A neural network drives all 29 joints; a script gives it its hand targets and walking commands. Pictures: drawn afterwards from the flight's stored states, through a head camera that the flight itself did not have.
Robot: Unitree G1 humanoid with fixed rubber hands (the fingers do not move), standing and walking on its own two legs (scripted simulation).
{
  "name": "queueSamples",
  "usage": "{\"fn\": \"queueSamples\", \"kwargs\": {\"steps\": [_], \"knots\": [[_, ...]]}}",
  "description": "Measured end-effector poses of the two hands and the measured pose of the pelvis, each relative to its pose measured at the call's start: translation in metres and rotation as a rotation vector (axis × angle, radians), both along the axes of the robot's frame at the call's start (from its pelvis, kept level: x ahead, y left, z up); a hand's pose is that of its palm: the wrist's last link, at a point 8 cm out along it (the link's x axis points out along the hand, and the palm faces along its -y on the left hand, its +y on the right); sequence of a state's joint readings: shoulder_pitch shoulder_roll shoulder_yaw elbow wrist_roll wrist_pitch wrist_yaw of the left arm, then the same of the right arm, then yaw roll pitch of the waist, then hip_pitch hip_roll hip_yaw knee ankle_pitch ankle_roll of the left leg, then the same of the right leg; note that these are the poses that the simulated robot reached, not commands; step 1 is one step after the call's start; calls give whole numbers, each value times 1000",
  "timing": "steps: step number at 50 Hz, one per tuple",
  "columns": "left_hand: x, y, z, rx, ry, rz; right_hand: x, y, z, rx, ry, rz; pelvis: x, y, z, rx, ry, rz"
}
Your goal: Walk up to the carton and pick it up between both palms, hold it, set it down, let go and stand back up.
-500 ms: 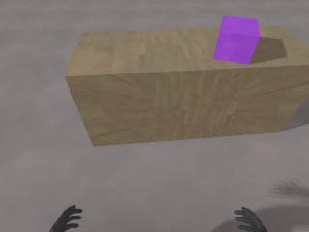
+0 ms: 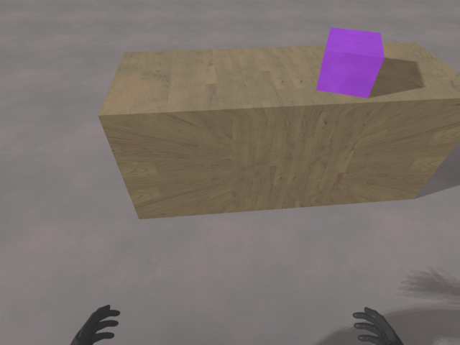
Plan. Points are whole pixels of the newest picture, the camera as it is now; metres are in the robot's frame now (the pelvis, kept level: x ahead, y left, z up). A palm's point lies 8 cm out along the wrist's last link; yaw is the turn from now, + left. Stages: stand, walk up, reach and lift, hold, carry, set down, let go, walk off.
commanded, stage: stand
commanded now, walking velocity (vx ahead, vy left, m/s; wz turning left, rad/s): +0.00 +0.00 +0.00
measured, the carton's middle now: (348, 61) +1.18 -0.46 -0.02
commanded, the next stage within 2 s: walk up in 1.72 s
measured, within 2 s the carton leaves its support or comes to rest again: neither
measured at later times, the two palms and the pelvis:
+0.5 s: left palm out of the picture +0.14 +0.27 -0.07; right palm out of the picture +0.14 -0.26 -0.07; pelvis -0.01 +0.00 +0.00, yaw +0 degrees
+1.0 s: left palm out of the picture +0.14 +0.27 -0.06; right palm out of the picture +0.13 -0.27 -0.07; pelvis -0.02 -0.01 +0.00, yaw +0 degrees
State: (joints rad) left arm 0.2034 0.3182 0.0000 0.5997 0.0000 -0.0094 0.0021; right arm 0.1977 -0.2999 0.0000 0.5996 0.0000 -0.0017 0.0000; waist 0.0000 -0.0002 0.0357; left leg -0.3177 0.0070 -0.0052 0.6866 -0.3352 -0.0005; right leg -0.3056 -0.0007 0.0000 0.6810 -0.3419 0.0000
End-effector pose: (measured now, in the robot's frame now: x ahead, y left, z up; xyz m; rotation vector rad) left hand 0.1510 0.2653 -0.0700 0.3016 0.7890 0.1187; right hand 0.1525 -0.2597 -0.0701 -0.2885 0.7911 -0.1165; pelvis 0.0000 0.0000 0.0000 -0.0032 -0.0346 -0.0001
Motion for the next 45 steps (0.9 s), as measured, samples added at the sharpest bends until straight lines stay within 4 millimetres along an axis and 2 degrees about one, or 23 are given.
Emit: {"fn": "queueSamples", "kwargs": {"steps": [45], "knots": [[-15,3,8,22,-24,-11,-17,-12,3,-16,-14,2,-17,-4,0,6,-24,0]]}}
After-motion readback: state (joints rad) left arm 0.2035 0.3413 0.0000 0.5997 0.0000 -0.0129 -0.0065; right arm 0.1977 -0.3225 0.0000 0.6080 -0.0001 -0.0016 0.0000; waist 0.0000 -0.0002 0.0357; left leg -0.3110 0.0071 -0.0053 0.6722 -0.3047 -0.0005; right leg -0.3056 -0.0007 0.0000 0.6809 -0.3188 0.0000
